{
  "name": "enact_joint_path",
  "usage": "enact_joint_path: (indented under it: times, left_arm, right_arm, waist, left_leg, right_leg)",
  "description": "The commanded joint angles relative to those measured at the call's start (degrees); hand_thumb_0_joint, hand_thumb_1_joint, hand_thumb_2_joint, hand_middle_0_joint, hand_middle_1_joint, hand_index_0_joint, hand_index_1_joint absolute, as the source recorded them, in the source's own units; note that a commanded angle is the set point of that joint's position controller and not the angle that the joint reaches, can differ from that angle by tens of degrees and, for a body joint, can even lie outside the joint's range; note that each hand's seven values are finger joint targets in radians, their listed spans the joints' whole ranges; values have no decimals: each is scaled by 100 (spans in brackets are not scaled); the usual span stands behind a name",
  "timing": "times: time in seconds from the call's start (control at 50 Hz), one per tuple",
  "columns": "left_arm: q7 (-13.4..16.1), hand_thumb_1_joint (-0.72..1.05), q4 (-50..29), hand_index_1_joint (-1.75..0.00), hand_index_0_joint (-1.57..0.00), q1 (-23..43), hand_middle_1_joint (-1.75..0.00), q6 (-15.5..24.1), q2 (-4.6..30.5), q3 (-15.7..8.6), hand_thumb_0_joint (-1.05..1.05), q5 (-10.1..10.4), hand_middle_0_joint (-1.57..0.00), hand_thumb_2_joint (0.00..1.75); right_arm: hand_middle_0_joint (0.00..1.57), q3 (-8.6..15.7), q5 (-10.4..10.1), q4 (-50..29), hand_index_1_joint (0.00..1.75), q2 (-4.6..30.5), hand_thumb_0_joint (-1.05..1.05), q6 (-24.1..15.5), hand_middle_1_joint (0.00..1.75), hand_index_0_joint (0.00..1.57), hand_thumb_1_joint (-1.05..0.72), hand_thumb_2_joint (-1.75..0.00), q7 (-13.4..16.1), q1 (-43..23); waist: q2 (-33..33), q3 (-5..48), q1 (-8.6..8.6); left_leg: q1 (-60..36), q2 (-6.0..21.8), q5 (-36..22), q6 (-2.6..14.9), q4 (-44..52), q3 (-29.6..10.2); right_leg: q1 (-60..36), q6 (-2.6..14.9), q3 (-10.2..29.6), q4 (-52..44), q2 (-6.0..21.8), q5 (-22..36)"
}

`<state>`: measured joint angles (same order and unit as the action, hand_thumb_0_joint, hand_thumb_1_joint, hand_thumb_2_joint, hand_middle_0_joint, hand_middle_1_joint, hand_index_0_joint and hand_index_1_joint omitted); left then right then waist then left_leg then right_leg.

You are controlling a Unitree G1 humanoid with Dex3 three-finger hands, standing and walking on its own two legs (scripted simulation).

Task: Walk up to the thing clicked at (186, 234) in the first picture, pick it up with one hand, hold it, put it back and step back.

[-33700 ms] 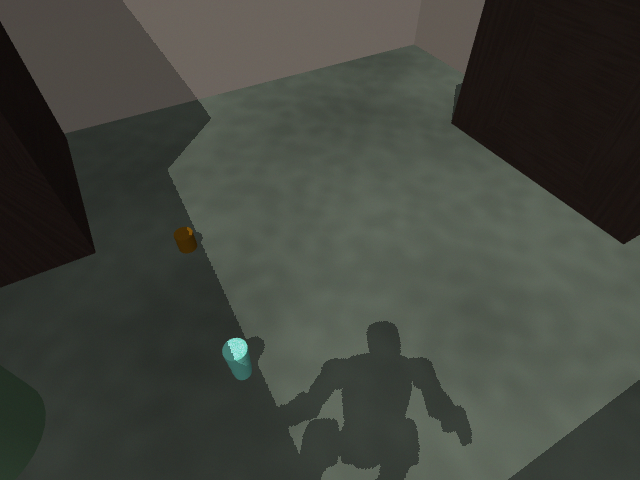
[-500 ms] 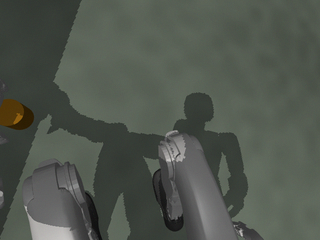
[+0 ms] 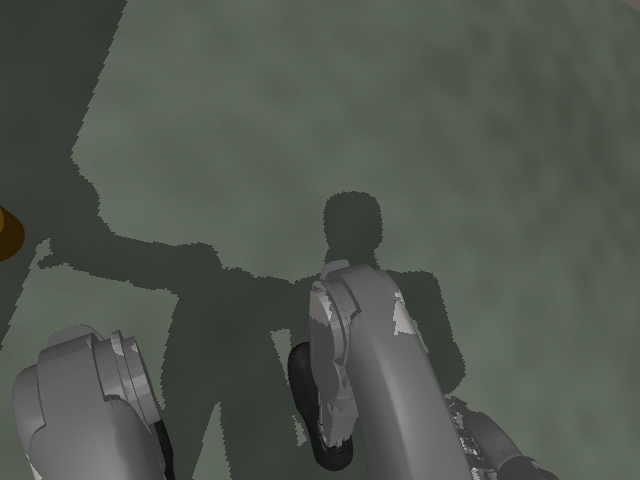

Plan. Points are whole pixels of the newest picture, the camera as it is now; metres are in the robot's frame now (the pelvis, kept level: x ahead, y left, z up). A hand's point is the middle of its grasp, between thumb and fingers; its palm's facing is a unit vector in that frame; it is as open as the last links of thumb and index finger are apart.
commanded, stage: rest palm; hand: left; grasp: from above
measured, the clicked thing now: out of the picture +0.46 +0.31 -0.27
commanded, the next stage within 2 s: close in 0.94 s
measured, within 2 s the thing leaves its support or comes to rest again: neither
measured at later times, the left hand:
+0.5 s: hand out of the picture +0.44 +0.31 -0.23, palm faces -0.47 -0.13 -0.87, open 14.2 cm
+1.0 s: hand out of the picture +0.44 +0.31 -0.25, palm faces -0.46 -0.15 -0.87, open 14.0 cm
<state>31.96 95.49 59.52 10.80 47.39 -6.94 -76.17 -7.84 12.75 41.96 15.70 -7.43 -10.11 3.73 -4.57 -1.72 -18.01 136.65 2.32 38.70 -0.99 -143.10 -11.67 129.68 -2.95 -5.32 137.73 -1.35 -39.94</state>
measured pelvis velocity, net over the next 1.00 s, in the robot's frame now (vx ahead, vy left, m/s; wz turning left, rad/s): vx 0.00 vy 0.00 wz -0.06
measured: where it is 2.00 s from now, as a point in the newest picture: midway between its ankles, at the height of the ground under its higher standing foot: (247, 458)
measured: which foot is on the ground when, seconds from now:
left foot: down 0.00-1.00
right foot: down 0.00-1.00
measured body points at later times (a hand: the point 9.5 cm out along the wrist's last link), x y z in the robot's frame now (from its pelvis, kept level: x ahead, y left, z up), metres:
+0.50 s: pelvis +0.00 +0.00 +0.00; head +0.27 +0.10 +0.34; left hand +0.46 +0.31 -0.18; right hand +0.04 -0.27 -0.08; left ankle +0.07 +0.13 -0.27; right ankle +0.10 -0.13 -0.27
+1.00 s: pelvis +0.00 +0.00 -0.01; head +0.28 +0.11 +0.33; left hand +0.46 +0.31 -0.20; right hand +0.05 -0.25 -0.08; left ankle +0.07 +0.13 -0.27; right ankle +0.10 -0.13 -0.27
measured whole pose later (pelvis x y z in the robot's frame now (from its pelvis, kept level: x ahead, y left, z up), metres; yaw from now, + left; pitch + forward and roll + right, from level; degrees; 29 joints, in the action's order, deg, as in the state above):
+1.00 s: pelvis +0.00 +0.00 -0.01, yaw -3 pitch +29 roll -12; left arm 35.0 99.6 58.1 12.2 54.7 -9.5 -73.4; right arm -13.6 16.3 41.9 17.4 -13.0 -14.9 4.6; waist -6.9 -7.8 -20.3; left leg 135.8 2.8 41.1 -1.4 -146.6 -15.3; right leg 128.3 -3.5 -7.9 138.6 -2.9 -40.3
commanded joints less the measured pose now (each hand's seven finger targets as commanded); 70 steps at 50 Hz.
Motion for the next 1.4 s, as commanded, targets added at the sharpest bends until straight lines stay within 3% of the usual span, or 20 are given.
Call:
enact_joint_path:
  times: [0.0,0.08,0.12,0.22,0.24,0.3,0.32,0.38,0.44,0.52,0.58,0.78,0.96,1.04,1.12,1.16,1.2,1.24,1.32,1.38]
  left_arm:
    - [194,-50,-624,-102,-7,1221,-104,-117,1489,-156,0,290,-5,94]
    - [67,-51,-859,-101,-7,1168,-102,-84,1658,-253,0,450,-5,95]
    - [0,-52,-598,-100,-6,1104,-101,-42,1490,-99,0,510,-6,96]
    - [8,-53,-714,-99,-6,955,-100,188,2092,-537,0,513,-6,97]
    - [-6,-53,-733,-99,-6,977,-100,246,1770,-348,0,510,-6,97]
    - [12,-54,-719,-99,-6,1171,-99,399,1839,-272,0,436,-6,98]
    - [64,-53,-837,-99,-6,1078,-99,453,2001,-421,0,405,-6,98]
    - [201,-54,-634,-100,-6,881,-99,508,1904,-414,0,288,-7,101]
    - [324,-53,-526,-99,-6,1210,-99,479,1693,-135,0,184,-6,100]
    - [526,-53,-591,-99,-6,1233,-98,417,1765,-194,0,161,-7,100]
    - [606,-51,-212,-99,-6,1223,-99,292,1783,-189,0,70,-6,98]
    - [597,-50,-55,-101,-7,1312,-102,69,1862,-226,0,265,-7,96]
    - [515,-50,-282,-101,-7,1150,-101,237,2094,-345,0,397,-7,96]
    - [468,-43,-80,-101,-11,1093,-104,302,1946,-204,0,424,-9,91]
    - [519,-32,-173,-98,-20,1003,-101,361,2222,-314,0,403,-17,87]
    - [520,-30,-185,-98,-21,1051,-101,366,2029,-160,0,341,-18,85]
    - [585,-29,-290,-98,-22,1051,-101,376,2160,-305,0,361,-18,84]
    - [584,-27,-49,-96,-23,1048,-100,336,1958,-135,0,325,-19,82]
    - [660,-23,-290,-94,-27,1233,-97,351,2150,-225,0,299,-23,81]
    - [671,-19,38,-92,-29,1187,-95,284,2108,-213,0,248,-26,79]
  right_arm:
    - [20,355,19,-65,30,1607,0,-48,30,20,-90,-90,-23,1130]
    - [20,276,52,-106,30,1638,0,-47,30,20,-89,-90,-46,1197]
    - [20,227,45,-13,30,1611,0,-68,30,20,-90,-90,-73,1269]
    - [20,194,105,67,30,1779,0,-77,30,20,-89,-90,-93,1498]
    - [20,161,130,-18,30,1728,0,-92,30,20,-89,-90,-111,1420]
    - [20,144,145,-23,30,1804,0,-121,30,20,-89,-90,-117,1393]
    - [20,181,174,44,30,1841,0,-107,30,20,-89,-90,-107,1429]
    - [20,170,212,77,30,1835,0,-116,30,20,-89,-90,-131,1397]
    - [20,119,282,55,30,1862,0,-186,30,20,-89,-90,-194,1346]
    - [20,74,289,84,30,1897,0,-287,30,20,-89,-90,-243,1234]
    - [20,85,328,88,30,1941,0,-321,30,20,-89,-90,-279,1216]
    - [20,9,370,42,30,1999,0,-533,30,20,-90,-90,-414,1085]
    - [20,-86,338,46,30,2014,0,-583,30,20,-90,-90,-430,1189]
    - [20,-198,359,59,30,1970,0,-579,30,20,-89,-90,-462,1183]
    - [20,-177,355,22,30,2079,0,-572,30,20,-89,-90,-427,1130]
    - [20,-144,391,6,30,2095,0,-567,30,20,-89,-90,-430,1168]
    - [20,-138,373,26,30,2091,0,-549,30,20,-89,-90,-417,1165]
    - [20,-142,383,17,30,2070,0,-558,30,20,-89,-90,-443,1156]
    - [20,-115,350,-16,30,2146,0,-590,30,20,-89,-90,-419,1064]
    - [20,-194,358,7,30,2084,0,-596,30,20,-89,-90,-447,1113]
  waist:
    - [2450,3845,133]
    - [2401,4018,107]
    - [2151,3631,-12]
    - [2131,3705,-35]
    - [2159,3668,-47]
    - [2259,3345,-179]
    - [2367,3536,-77]
    - [2441,3531,-67]
    - [2414,3264,-284]
    - [2673,3384,-158]
    - [2502,3084,-287]
    - [2456,3048,-386]
    - [2597,3321,-322]
    - [2456,3045,-441]
    - [2479,3052,-279]
    - [2508,3106,-377]
    - [2600,3313,-290]
    - [2454,2992,-415]
    - [2682,3051,-310]
    - [2359,2802,-444]
  left_leg:
    - [-3052,-60,-1047,207,1383,760]
    - [-3078,-28,-1229,229,1280,688]
    - [-2805,-21,-1053,260,1177,679]
    - [-2762,4,-1240,264,1068,620]
    - [-2760,-3,-1149,247,1119,611]
    - [-2754,-8,-757,222,1138,534]
    - [-2895,16,-846,205,1158,525]
    - [-3017,21,-944,164,1190,500]
    - [-2929,21,-959,172,1091,492]
    - [-3219,38,-1155,106,1180,470]
    - [-2898,34,-931,154,1102,491]
    - [-2880,52,-854,175,1057,439]
    - [-3091,82,-1202,131,1067,360]
    - [-2947,83,-1173,158,970,345]
    - [-2870,87,-940,155,1054,348]
    - [-2942,88,-973,156,1020,358]
    - [-3061,101,-1104,134,1067,317]
    - [-2872,103,-973,152,1018,324]
    - [-3003,99,-901,122,1123,309]
    - [-2751,100,-845,155,1044,306]
  right_leg:
    - [-1868,430,-614,-1333,-252,1526]
    - [-2160,403,-628,-1301,-282,1732]
    - [-2050,384,-628,-1300,-284,1613]
    - [-2408,335,-643,-1285,-287,1830]
    - [-2366,347,-658,-1308,-310,1735]
    - [-1987,396,-763,-1284,-302,1330]
    - [-2111,395,-763,-1321,-328,1410]
    - [-2088,409,-822,-1250,-349,1500]
    - [-1910,384,-862,-1194,-349,1565]
    - [-1877,409,-936,-1128,-355,1671]
    - [-1812,388,-905,-1168,-360,1546]
    - [-1891,367,-913,-1201,-368,1513]
    - [-2210,369,-965,-1148,-382,1757]
    - [-2141,343,-989,-1106,-380,1782]
    - [-2189,352,-978,-1233,-412,1554]
    - [-2208,350,-969,-1198,-420,1627]
    - [-2279,366,-987,-1196,-436,1736]
    - [-2124,347,-1000,-1179,-433,1654]
    - [-2043,385,-1007,-1210,-422,1508]
    - [-2001,346,-1030,-1190,-425,1512]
